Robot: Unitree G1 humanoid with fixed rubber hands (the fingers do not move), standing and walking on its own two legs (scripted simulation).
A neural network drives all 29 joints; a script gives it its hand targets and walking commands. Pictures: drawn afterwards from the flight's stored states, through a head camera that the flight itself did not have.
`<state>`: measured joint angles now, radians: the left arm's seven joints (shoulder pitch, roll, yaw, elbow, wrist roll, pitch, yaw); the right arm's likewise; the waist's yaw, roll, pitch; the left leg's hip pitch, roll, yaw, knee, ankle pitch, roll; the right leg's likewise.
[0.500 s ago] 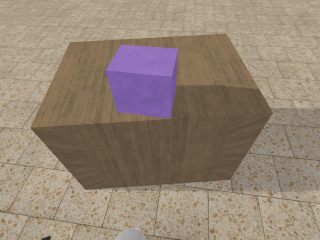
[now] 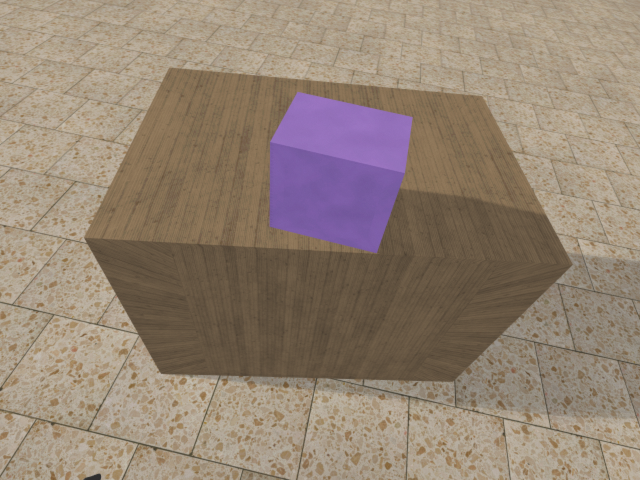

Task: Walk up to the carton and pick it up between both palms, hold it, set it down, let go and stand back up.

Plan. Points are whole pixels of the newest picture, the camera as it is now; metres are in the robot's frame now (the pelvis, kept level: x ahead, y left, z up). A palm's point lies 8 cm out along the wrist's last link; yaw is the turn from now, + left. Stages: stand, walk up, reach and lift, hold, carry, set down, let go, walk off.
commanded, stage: walk up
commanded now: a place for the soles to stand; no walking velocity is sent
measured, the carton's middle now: (338, 174) +0.64 -0.04 +0.00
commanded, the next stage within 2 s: none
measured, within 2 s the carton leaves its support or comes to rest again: neither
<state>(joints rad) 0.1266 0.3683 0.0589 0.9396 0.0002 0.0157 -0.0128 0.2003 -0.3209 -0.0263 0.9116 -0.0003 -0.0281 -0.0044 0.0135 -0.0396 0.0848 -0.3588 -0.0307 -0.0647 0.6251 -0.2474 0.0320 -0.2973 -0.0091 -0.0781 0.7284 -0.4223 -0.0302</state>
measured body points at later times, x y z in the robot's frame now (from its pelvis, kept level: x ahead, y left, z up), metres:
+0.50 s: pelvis +0.01 -0.02 +0.00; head +0.02 -0.01 +0.45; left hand +0.11 +0.29 -0.12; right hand +0.11 -0.33 -0.10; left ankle +0.05 +0.09 -0.73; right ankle +0.00 -0.13 -0.73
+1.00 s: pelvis +0.01 -0.02 +0.00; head +0.02 -0.01 +0.45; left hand +0.12 +0.29 -0.12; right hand +0.11 -0.32 -0.11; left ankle +0.05 +0.09 -0.73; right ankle +0.00 -0.13 -0.73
